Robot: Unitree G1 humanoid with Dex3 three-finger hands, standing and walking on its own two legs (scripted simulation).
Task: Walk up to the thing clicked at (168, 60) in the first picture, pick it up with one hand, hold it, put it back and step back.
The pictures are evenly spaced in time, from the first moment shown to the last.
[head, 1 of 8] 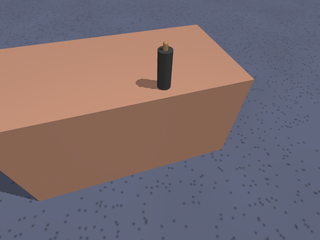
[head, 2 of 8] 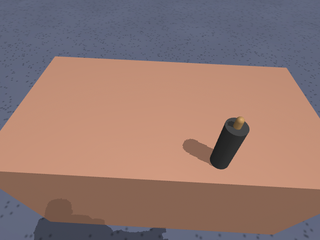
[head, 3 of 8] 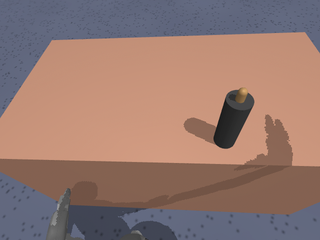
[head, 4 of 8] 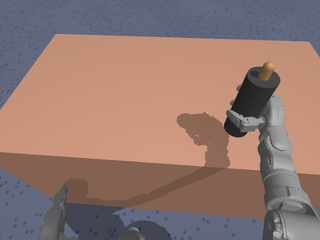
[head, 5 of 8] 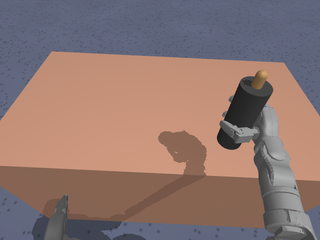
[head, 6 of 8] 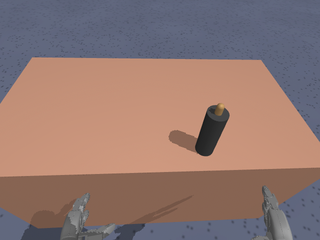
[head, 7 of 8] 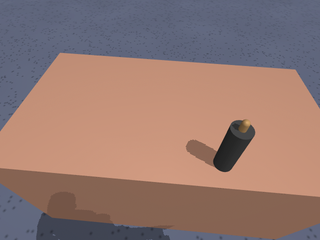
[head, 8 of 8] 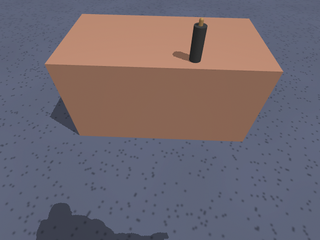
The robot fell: no
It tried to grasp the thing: yes
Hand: right
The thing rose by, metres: 0.23
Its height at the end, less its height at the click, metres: +0.00
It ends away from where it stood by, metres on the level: 0.00
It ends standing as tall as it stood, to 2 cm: yes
